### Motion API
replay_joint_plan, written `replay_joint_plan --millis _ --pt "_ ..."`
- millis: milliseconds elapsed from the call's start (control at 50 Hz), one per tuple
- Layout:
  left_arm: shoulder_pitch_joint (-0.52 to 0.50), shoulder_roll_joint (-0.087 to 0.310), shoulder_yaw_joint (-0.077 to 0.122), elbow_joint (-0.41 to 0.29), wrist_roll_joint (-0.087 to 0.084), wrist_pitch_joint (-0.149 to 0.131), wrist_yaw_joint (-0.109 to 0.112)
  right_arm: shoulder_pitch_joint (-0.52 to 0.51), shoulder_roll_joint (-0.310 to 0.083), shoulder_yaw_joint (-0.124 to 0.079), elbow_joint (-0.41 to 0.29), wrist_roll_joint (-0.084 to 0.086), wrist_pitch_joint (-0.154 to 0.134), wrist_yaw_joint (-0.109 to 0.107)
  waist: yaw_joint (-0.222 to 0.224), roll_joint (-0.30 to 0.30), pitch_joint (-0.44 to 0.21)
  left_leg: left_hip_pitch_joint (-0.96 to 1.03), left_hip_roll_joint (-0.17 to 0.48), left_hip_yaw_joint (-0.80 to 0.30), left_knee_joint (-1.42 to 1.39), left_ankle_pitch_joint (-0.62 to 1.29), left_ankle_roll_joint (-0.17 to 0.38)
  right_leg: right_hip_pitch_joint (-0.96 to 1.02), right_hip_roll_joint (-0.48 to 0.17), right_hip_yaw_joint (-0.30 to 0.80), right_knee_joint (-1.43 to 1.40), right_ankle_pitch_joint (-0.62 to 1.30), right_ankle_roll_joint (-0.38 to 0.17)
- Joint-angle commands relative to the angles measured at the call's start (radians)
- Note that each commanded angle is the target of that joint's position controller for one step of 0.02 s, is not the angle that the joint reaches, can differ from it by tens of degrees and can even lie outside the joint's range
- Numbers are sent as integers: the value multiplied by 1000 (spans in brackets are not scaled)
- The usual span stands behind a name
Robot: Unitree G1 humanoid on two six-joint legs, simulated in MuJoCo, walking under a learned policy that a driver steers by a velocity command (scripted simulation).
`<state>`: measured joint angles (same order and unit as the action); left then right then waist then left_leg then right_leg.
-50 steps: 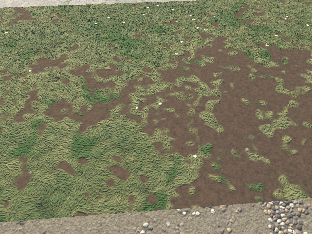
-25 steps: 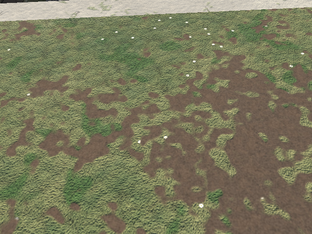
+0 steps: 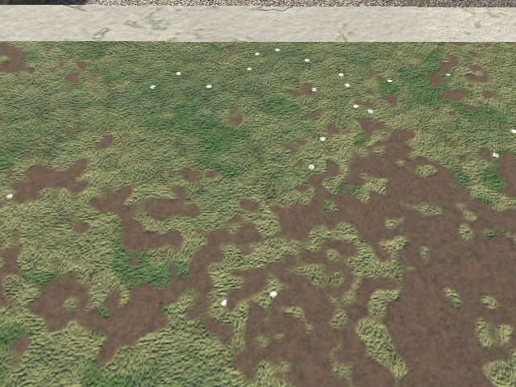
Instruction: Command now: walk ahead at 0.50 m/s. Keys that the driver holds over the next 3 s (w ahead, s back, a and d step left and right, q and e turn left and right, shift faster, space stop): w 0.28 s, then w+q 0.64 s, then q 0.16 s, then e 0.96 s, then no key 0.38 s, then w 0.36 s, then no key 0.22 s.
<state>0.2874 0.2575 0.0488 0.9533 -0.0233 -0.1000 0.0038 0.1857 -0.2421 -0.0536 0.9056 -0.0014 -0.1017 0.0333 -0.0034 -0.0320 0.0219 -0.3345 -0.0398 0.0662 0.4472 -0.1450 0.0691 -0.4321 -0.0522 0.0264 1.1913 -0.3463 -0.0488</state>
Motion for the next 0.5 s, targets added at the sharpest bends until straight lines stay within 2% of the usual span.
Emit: replay_joint_plan --millis 20,80,120,200,300,340,360,380,400,420,440,460,480,500 --pt "46 54 23 -51 6 9 9 31 -84 -14 -23 -6 -17 2 21 104 -65 164 269 -302 -282 121 175 -150 -97 46 -40 74 -2" --pt "-38 55 28 -83 15 24 13 77 -129 -25 0 -3 -18 -15 16 80 -14 153 268 -244 -327 169 185 -233 -109 35 -168 181 26" --pt "-111 52 29 -105 20 23 11 109 -134 -25 13 -1 -10 -27 -2 76 0 183 257 -212 -337 181 170 -280 -107 30 -279 288 39" --pt "-243 31 20 -139 14 15 -2 166 -142 -24 35 9 -2 -37 -43 86 25 213 224 -142 -341 171 133 -247 -69 -7 -502 447 40" --pt "-384 35 11 -190 3 4 -28 250 -149 -28 81 18 17 -39 -87 88 70 344 275 -155 -283 166 130 -261 -40 -18 -637 392 26" --pt "-383 52 15 -204 2 -7 -38 247 -159 -34 87 22 26 -44 -64 100 68 380 299 -187 -232 211 120 -222 -26 -10 -681 324 8" --pt "-350 69 21 -199 2 -13 -40 234 -169 -38 84 24 30 -46 -40 112 50 382 303 -199 -200 257 112 -159 -11 -16 -699 293 0" --pt "-280 93 33 -182 3 -18 -38 207 -181 -41 76 25 34 -46 4 124 12 367 291 -196 -132 376 99 -43 16 -37 -719 277 -13" --pt "-133 135 56 -136 6 -21 -32 185 -164 -35 67 23 37 -45 75 110 -77 319 237 -164 23 481 74 168 37 -53 -733 287 -37" --pt "65 207 79 -96 23 -23 -20 170 -123 -18 39 10 35 -43 148 45 -231 131 170 -117 305 326 35 487 -101 80 -689 306 -97" --pt "159 291 99 -74 36 -14 -17 290 7 16 28 14 17 -41 109 -209 -379 -265 2 -54 680 -189 -38 849 -358 505 -768 157 -230" --pt "160 198 73 -76 30 -12 -18 278 -65 1 46 35 0 -37 126 -209 -419 -363 18 -199 839 -424 -32 833 -382 668 -864 61 -242" --pt "73 142 54 -91 24 -13 -15 203 -135 -21 22 56 -5 -37 111 -154 -263 -434 71 -200 889 -363 -20 705 -355 514 -880 52 -192" --pt "-6 107 42 -105 23 -14 -14 147 -134 -23 11 54 -2 -42 84 -89 -176 -414 124 -174 866 -274 -15 558 -316 380 -910 91 -159"
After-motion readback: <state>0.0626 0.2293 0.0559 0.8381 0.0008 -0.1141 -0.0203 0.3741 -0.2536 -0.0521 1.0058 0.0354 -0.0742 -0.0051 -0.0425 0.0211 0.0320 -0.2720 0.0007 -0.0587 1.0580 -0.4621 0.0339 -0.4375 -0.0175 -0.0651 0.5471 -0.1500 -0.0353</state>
